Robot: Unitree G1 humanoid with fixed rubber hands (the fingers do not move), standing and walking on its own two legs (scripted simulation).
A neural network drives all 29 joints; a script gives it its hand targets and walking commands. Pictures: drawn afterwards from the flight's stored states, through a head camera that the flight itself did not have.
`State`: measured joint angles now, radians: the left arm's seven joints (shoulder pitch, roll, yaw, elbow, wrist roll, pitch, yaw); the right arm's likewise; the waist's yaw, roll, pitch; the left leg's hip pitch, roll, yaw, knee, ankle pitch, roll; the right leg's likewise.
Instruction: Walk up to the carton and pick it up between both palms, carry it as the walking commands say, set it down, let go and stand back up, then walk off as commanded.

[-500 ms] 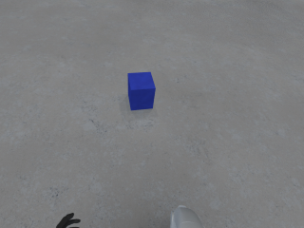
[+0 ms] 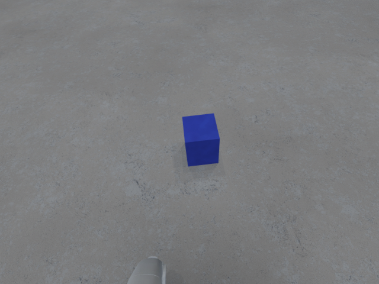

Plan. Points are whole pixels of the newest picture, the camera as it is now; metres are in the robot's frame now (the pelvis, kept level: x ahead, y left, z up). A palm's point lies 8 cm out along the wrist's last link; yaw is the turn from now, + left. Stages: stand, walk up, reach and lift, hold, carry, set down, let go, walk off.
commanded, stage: walk up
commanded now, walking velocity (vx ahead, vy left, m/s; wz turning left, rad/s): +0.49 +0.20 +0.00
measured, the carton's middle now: (200, 140) +0.99 +0.06 -0.66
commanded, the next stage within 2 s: none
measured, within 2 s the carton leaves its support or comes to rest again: neither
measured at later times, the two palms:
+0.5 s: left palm (84, 203) +0.32 +0.35 -0.14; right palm (266, 256) +0.21 -0.15 -0.12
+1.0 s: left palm (109, 157) +0.47 +0.31 -0.11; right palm (270, 167) +0.48 -0.21 -0.16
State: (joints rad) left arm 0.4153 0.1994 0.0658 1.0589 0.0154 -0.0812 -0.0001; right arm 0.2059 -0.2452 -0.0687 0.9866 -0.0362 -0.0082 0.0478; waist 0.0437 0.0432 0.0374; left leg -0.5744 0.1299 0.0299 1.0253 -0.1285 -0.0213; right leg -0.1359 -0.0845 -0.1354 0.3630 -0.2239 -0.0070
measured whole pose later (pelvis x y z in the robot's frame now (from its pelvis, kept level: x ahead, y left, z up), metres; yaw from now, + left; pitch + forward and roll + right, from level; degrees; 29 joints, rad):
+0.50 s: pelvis +0.24 +0.10 +0.00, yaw +0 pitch +0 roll -1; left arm 0.18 0.25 0.08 0.98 0.03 -0.02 -0.03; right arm 0.36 -0.20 -0.05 1.07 -0.02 -0.10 0.01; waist -0.05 -0.05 0.04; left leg -0.16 0.06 0.14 0.35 -0.19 0.02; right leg -0.56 -0.13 -0.07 1.09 -0.19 0.03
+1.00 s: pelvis +0.46 +0.05 +0.00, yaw +1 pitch +0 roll +3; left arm 0.27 0.21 0.06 1.01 0.02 -0.06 0.02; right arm 0.25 -0.25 -0.08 1.04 -0.03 0.00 0.01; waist 0.01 0.04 0.08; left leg -0.47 0.07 0.03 1.08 -0.32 -0.03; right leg -0.27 -0.11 -0.15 0.42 -0.16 -0.02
